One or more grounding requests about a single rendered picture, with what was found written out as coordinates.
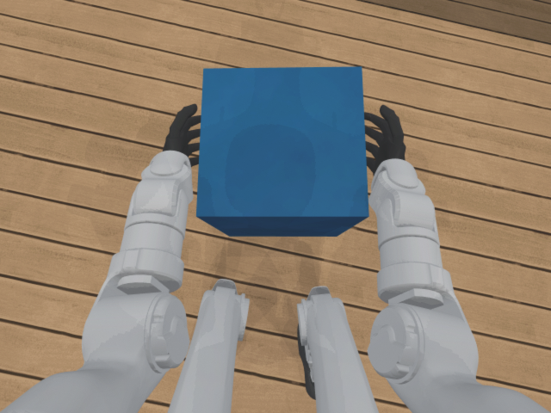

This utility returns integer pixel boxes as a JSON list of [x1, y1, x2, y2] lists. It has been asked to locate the left robot forearm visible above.
[[82, 151, 194, 357]]

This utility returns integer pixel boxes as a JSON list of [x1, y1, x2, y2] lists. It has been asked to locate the left robot hand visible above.
[[163, 104, 201, 167]]

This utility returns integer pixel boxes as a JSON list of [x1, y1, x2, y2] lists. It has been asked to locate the robot left shin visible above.
[[198, 279, 238, 316]]

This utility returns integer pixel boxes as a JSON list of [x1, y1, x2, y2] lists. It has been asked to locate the right robot forearm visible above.
[[368, 158, 479, 362]]

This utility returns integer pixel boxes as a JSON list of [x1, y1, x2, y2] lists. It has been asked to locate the right robot upper arm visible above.
[[368, 303, 551, 413]]

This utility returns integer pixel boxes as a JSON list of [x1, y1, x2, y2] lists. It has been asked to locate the robot left thigh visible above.
[[167, 287, 250, 413]]

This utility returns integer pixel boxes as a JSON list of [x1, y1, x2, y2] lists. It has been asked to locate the carton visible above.
[[196, 66, 369, 237]]

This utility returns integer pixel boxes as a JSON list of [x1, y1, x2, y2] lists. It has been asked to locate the right robot hand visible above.
[[364, 105, 406, 175]]

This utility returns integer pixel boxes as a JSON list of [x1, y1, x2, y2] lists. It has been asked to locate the left robot upper arm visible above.
[[0, 292, 189, 413]]

